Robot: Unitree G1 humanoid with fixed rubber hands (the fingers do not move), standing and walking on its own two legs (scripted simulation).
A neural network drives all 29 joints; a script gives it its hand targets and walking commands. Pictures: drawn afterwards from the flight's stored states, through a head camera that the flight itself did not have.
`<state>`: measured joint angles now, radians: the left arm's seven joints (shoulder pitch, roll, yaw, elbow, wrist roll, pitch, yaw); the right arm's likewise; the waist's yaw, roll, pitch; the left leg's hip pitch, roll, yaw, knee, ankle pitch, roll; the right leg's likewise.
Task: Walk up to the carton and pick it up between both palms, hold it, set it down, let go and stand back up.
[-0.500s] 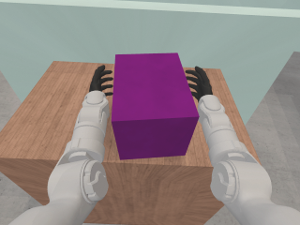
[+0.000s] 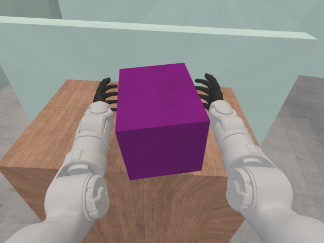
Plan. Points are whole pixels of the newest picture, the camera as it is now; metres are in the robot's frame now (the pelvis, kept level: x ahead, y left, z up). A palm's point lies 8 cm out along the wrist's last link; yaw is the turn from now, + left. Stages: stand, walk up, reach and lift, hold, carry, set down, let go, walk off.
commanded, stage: reach and lift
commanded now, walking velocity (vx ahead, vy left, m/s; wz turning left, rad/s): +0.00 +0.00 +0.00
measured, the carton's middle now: (158, 117) +0.44 +0.04 +0.13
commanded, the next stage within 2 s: hold in 1.60 s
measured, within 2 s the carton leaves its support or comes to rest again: neither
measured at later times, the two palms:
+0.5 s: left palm (95, 91) +0.40 +0.20 +0.22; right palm (213, 90) +0.43 -0.09 +0.23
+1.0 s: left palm (96, 87) +0.39 +0.19 +0.24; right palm (219, 87) +0.41 -0.09 +0.25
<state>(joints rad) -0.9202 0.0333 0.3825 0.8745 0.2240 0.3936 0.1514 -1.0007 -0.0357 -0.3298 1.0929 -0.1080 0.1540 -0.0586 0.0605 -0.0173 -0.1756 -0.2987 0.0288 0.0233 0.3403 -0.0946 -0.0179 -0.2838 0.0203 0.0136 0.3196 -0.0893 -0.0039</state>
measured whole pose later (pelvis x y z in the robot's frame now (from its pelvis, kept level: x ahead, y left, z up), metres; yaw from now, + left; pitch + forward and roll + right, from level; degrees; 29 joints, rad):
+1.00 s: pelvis +0.01 +0.00 +0.00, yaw +0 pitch +2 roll -1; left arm -0.94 0.10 0.30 0.67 0.18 0.66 0.10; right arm -1.02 -0.05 -0.15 0.90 0.13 0.39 -0.18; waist 0.01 -0.02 -0.22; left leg -0.27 0.03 0.01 0.34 -0.11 -0.02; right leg -0.24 0.02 0.01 0.30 -0.09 0.00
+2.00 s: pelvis +0.01 +0.00 +0.00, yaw +0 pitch +2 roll -1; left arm -0.97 0.12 0.28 0.61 0.17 0.77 0.09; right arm -1.05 -0.08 -0.11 0.84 0.22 0.50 -0.22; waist 0.00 -0.02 -0.25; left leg -0.27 0.03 0.01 0.34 -0.11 -0.02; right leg -0.24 0.02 0.01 0.30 -0.09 0.00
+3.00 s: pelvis +0.01 +0.00 +0.00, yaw +1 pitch +2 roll -1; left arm -0.97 0.12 0.28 0.58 0.17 0.84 0.08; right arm -1.10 -0.10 -0.11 0.83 0.24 0.60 -0.24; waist -0.01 -0.01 -0.27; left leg -0.27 0.03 0.01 0.34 -0.11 -0.02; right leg -0.24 0.02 0.01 0.30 -0.09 0.00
